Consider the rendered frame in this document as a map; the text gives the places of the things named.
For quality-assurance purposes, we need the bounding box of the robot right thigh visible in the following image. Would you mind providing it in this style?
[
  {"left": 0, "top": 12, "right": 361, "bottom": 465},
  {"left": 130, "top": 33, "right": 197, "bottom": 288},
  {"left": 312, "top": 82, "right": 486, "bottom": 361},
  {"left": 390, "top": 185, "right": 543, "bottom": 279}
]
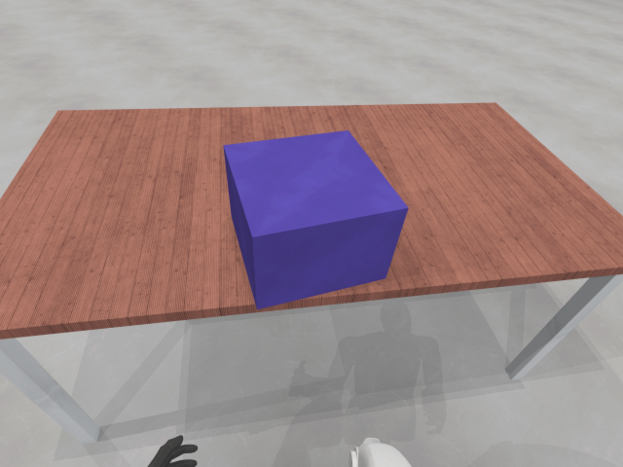
[{"left": 348, "top": 443, "right": 412, "bottom": 467}]

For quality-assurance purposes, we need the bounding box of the table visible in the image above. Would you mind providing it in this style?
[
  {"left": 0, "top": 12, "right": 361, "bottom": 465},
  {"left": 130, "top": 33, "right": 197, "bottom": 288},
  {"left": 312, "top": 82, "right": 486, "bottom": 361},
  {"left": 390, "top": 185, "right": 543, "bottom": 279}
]
[{"left": 0, "top": 102, "right": 623, "bottom": 445}]

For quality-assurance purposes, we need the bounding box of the robot left hand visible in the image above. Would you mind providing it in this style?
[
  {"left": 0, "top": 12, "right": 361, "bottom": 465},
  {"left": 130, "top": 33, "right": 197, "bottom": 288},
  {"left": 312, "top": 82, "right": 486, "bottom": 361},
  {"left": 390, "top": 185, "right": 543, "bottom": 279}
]
[{"left": 148, "top": 435, "right": 198, "bottom": 467}]

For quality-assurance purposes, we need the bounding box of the carton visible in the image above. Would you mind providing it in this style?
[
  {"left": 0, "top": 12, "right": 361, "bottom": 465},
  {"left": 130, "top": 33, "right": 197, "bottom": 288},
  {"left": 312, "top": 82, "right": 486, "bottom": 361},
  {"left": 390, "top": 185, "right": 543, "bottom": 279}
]
[{"left": 223, "top": 130, "right": 409, "bottom": 309}]

